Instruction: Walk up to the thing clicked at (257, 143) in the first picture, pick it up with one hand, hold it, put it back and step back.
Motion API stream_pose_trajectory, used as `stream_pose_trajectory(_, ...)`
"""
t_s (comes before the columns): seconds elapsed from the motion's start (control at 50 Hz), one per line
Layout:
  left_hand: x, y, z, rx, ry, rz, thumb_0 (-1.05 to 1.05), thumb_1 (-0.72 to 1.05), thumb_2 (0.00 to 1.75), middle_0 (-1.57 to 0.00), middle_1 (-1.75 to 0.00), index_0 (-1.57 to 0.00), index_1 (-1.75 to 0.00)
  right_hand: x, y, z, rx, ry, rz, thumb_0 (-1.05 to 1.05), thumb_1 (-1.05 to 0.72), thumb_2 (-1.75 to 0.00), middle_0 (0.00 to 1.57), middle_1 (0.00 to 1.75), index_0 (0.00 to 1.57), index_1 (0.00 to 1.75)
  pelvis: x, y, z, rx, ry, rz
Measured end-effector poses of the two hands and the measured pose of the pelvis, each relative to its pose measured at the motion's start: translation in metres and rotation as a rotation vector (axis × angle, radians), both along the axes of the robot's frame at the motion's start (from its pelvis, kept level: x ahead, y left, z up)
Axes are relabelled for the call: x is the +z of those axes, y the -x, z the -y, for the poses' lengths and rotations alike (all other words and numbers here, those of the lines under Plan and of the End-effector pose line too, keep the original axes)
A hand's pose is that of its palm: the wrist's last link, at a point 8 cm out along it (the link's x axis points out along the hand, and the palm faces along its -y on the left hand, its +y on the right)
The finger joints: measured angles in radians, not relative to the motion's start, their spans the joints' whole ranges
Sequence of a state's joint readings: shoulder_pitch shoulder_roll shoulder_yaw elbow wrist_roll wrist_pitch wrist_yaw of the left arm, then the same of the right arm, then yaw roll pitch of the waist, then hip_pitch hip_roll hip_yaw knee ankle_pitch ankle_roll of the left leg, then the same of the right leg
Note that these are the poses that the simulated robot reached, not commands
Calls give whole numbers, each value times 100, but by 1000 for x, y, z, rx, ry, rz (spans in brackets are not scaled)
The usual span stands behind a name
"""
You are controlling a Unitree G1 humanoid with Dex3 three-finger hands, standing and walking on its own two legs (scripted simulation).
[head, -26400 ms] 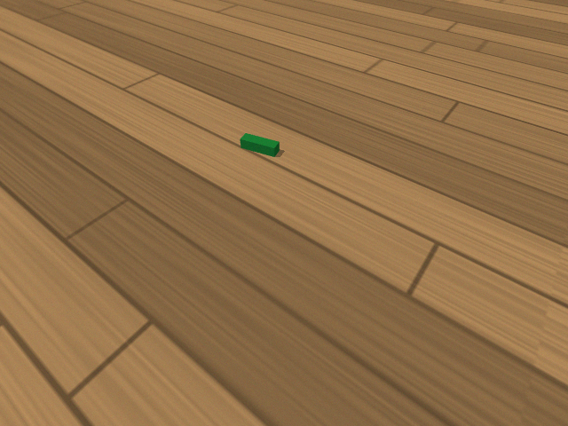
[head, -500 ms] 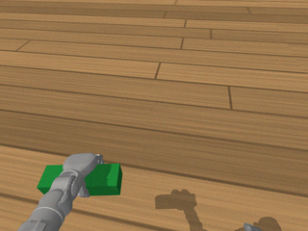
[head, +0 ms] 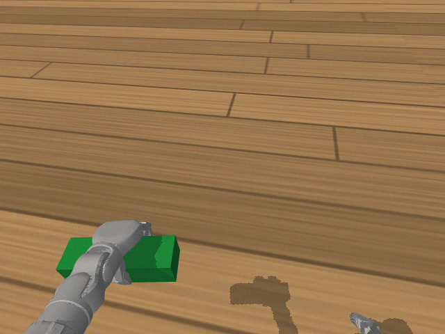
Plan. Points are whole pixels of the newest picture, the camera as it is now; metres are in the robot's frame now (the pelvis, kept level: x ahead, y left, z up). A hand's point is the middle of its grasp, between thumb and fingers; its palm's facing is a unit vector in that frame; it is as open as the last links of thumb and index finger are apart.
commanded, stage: hold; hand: left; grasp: from above
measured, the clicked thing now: (122, 259) +0.30 +0.24 -0.07
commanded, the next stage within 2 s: crouch in 0.66 s
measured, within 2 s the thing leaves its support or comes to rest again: neither
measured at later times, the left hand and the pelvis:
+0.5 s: hand (123, 255) +0.30 +0.22 -0.04, palm faces -0.47 -0.05 -0.88, open 10.3 cm; pelvis +0.01 +0.00 +0.00, yaw +0 degrees
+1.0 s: hand (123, 259) +0.30 +0.23 -0.05, palm faces -0.48 -0.05 -0.88, open 10.3 cm; pelvis +0.01 +0.00 +0.00, yaw +0 degrees
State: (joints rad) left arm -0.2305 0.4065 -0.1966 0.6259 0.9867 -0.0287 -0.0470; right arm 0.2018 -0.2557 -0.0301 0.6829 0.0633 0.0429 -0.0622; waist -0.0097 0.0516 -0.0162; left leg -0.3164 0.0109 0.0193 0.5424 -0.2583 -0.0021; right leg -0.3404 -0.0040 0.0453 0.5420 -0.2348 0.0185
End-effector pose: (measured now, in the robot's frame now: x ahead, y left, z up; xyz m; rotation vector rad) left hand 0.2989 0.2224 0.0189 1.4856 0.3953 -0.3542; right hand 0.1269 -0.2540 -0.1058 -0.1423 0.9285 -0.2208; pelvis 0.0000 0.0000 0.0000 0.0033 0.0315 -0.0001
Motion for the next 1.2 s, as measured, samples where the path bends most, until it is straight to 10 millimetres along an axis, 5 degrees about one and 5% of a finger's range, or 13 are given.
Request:
stream_pose_trajectory(0.88,3,-8,-7,4,-9,-5,-1,-9,68,-59,-76,-63,-70,5,-8,-5,-6,-1,-23,1,-91,-90,21,30,20,30,5,-9,-4,2,1,9)
stream_pose_trajectory(1.02,-19,-3,-8,-4,-12,-15,-1,-9,69,-57,-78,-61,-72,2,-3,-2,3,13,-45,1,-90,-89,21,30,20,30,1,-5,-2,8,1,-16)
stream_pose_trajectory(1.2,-86,-9,-15,-26,-71,-1,-1,-10,71,-56,-82,-59,-77,-34,30,13,22,67,-157,0,-90,-89,21,30,20,30,-35,10,-1,25,14,-166)
